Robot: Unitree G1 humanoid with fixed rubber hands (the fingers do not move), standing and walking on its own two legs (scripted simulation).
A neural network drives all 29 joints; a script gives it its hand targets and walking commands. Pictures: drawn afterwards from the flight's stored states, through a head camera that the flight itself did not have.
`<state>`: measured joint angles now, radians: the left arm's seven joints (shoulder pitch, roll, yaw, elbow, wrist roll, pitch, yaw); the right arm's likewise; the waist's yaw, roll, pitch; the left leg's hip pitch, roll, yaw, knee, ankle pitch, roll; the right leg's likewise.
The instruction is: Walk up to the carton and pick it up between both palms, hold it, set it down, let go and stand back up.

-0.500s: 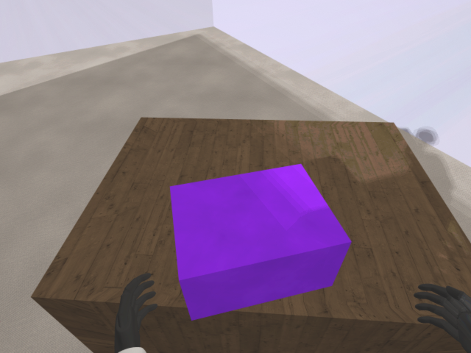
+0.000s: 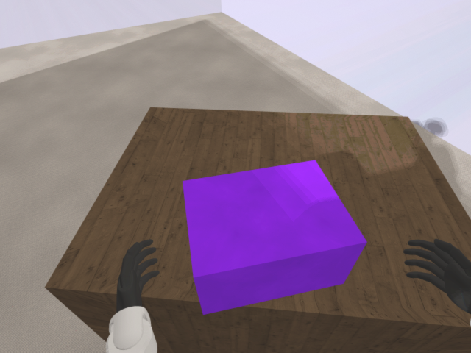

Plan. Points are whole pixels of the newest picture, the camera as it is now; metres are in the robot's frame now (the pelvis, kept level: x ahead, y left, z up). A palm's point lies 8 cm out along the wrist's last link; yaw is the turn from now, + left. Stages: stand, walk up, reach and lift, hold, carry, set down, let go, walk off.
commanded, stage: reach and lift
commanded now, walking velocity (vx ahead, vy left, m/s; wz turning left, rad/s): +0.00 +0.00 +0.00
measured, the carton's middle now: (262, 232) +0.38 +0.01 -0.02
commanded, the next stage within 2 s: none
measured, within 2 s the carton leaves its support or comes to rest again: neither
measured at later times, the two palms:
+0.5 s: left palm (126, 262) +0.24 +0.23 +0.07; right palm (445, 243) +0.33 -0.29 +0.06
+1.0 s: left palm (119, 235) +0.27 +0.24 +0.10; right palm (427, 199) +0.39 -0.26 +0.10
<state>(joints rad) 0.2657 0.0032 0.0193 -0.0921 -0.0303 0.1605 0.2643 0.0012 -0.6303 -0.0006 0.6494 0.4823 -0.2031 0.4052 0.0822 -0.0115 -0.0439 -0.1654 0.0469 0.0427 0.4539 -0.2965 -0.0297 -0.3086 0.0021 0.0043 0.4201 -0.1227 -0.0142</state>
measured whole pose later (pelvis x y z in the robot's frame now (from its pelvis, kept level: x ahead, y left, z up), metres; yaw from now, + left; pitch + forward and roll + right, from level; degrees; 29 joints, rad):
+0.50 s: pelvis +0.02 -0.01 +0.01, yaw +1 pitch +3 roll -1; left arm 0.15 0.05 0.08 -0.15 -0.05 0.28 0.22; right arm -0.10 -0.65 -0.01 0.57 0.49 -0.12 0.35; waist 0.09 0.03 -0.05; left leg -0.16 0.07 0.02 0.39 -0.28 -0.04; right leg -0.27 0.02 -0.03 0.31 -0.09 -0.02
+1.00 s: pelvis +0.01 -0.01 +0.01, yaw +2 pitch +5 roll -1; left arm -0.11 0.10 0.16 -0.04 -0.10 0.41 0.19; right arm -0.39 -0.64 0.00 0.65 0.47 0.03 0.31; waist 0.12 0.03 -0.07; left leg -0.22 0.07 -0.01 0.37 -0.24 -0.05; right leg -0.32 0.02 -0.05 0.29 -0.06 -0.03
